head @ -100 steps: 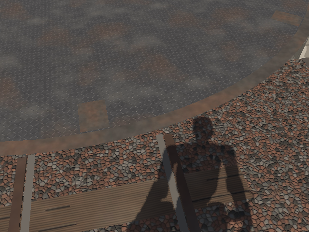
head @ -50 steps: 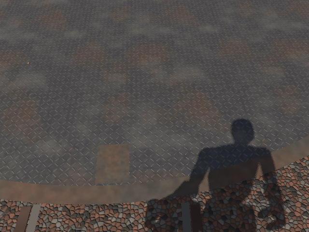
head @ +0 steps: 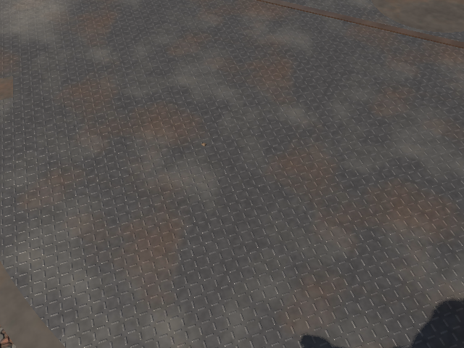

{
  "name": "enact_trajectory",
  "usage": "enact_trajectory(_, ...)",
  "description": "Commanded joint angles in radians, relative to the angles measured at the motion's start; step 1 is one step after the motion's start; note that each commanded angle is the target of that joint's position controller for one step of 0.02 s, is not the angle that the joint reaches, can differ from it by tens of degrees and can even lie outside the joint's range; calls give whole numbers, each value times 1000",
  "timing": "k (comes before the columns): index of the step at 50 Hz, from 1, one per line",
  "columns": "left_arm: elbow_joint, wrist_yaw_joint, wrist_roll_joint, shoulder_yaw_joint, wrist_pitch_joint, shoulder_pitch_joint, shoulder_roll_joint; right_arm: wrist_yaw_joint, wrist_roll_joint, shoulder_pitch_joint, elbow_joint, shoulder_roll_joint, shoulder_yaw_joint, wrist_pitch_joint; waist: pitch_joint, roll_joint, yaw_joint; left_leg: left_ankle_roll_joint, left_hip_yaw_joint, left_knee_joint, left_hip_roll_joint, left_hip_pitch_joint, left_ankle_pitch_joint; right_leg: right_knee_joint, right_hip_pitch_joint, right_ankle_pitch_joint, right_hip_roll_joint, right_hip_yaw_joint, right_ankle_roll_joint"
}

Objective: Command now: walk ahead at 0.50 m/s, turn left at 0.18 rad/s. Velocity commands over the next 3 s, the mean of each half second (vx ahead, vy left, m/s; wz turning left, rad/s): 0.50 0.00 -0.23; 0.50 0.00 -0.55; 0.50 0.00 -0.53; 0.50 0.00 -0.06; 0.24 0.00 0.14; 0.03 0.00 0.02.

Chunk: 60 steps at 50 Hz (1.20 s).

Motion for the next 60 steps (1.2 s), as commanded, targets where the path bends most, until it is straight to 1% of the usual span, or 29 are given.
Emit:
enact_trajectory(1,-36,5,-2,14,-10,26,92,3,-4,-12,-86,-77,-23,-18,-39,-127,-5,-6,-20,-71,109,-212,59,-249,201,81,-269,330,-180)
enact_trajectory(5,-13,19,-20,28,-2,80,153,3,-19,-136,-136,-40,-4,-24,-15,-99,17,-42,23,-309,120,-236,190,-292,182,210,-260,257,-197)
enact_trajectory(9,4,27,-33,30,18,141,170,17,-8,-256,-157,-29,4,-37,4,-107,56,-66,51,-557,62,-125,384,-273,151,219,-212,186,-158)
enact_trajectory(12,21,31,-38,29,34,200,167,31,2,-334,-182,-44,0,-49,15,-121,77,-64,48,-645,33,-83,392,-228,190,182,-238,231,-149)
enact_trajectory(14,21,37,-39,33,45,202,180,37,5,-330,-188,-74,-11,-60,10,-139,53,-47,36,-703,26,-27,341,-182,221,156,-261,280,-130)
enact_trajectory(16,13,42,-36,33,51,180,180,30,1,-205,-153,-118,-34,-66,-47,-141,-25,-8,54,-766,15,183,321,-60,192,243,-228,268,-95)
enact_trajectory(17,-4,40,-27,19,47,162,141,20,-16,-72,-130,-165,-53,-69,-148,-114,-92,37,-6,-736,94,406,328,127,97,231,-170,226,-60)
enact_trajectory(18,-44,42,6,-6,41,151,65,8,-26,107,-112,-247,-74,-59,-306,56,-154,93,-216,-703,307,677,354,452,-99,-79,-80,136,-14)
enact_trajectory(19,-70,40,-38,-17,25,271,30,16,-31,120,-89,-266,-74,-46,-387,351,-81,236,-626,-826,472,834,132,714,-398,-446,-14,116,13)
enact_trajectory(20,-48,43,-56,9,26,236,137,19,-22,76,-100,-165,-51,-44,-265,189,-97,212,-581,-867,428,738,11,822,-483,-393,-79,165,20)
enact_trajectory(21,-62,41,-54,18,31,155,160,18,-16,34,-103,-113,-35,-44,-157,120,-98,172,-414,-876,383,626,37,833,-501,-302,-111,149,19)
enact_trajectory(22,-64,42,-47,18,40,127,141,22,-20,-25,-99,-92,-26,-45,-98,52,-65,155,-312,-911,337,504,117,808,-457,-232,-143,135,27)
enact_trajectory(23,-73,41,-35,23,49,107,132,25,-23,-70,-94,-68,-20,-47,-51,60,-40,150,-236,-944,306,421,174,762,-435,-186,-166,136,32)
enact_trajectory(25,-84,31,-38,19,71,110,92,25,-27,-107,-81,-72,-25,-55,-14,82,-5,146,-124,-1005,282,313,260,726,-370,-136,-192,127,43)
enact_trajectory(28,-120,27,-30,16,86,61,74,17,-27,-100,-55,-106,-40,-66,5,35,3,164,-16,-1041,291,302,377,646,-403,-48,-198,130,62)
enact_trajectory(33,-169,-3,-27,1,77,-79,56,4,-20,-70,-24,-154,-55,-53,34,12,-42,129,158,-1046,264,331,415,363,-359,181,-177,69,50)
enact_trajectory(38,-238,-26,-28,4,81,-198,79,3,6,-10,11,-202,-72,-27,70,18,-71,92,220,-986,309,467,464,225,-356,82,-148,4,-4)
enact_trajectory(40,-249,-28,-24,19,86,-165,107,0,14,-16,12,-232,-80,-13,28,46,-35,69,256,-862,309,504,759,205,-256,-24,-90,-54,-44)
enact_trajectory(42,-185,-16,-29,71,91,94,191,-6,18,-23,7,-223,-72,2,-119,29,108,19,319,-499,248,410,953,126,122,11,16,-102,-107)
enact_trajectory(43,-155,6,-33,107,102,248,292,-8,-16,2,-16,-167,-48,-4,-215,-114,156,-37,327,-163,201,138,576,115,432,55,-138,153,-175)
enact_trajectory(44,-187,6,-37,110,91,174,380,0,-31,50,-83,-56,-10,-35,-323,-341,36,-92,175,176,-20,-268,-205,-66,686,-170,-367,769,-375)
enact_trajectory(45,-207,-4,-29,81,76,201,291,14,4,-47,-88,-151,-25,-71,-374,-185,117,-66,-19,238,16,-367,-195,-162,698,-227,-392,838,-352)
enact_trajectory(46,-192,-6,-21,65,63,184,236,21,31,-112,-109,-167,-27,-84,-244,-149,112,-43,-4,210,52,-421,-117,-154,607,-166,-363,690,-310)
enact_trajectory(47,-195,-6,-24,56,56,127,209,14,14,-116,-103,-153,-23,-89,-149,-63,63,-35,-1,115,96,-380,-37,-149,449,-55,-316,566,-275)
enact_trajectory(48,-206,-1,-21,44,55,60,170,5,-14,-112,-90,-163,-30,-84,-112,-59,24,-40,-4,25,128,-304,10,-152,324,42,-278,475,-250)
enact_trajectory(49,-225,3,-10,38,56,21,158,6,-21,-92,-86,-166,-35,-71,-89,-80,-10,-45,-8,-12,142,-236,41,-174,231,110,-253,432,-244)
enact_trajectory(52,-222,17,-12,43,48,21,174,6,-31,-95,-91,-134,-29,-42,-69,-72,-29,-82,15,-127,127,-184,105,-214,119,237,-223,359,-257)
enact_trajectory(55,-201,36,-21,49,50,64,192,6,-34,-199,-119,-99,-14,-38,-32,-80,3,-109,21,-332,97,-193,287,-217,89,224,-179,296,-224)
enact_trajectory(60,-168,47,-32,53,63,140,201,30,-12,-353,-157,-90,-3,-54,-3,-117,65,-105,22,-607,27,-90,461,-180,81,84,-164,320,-177)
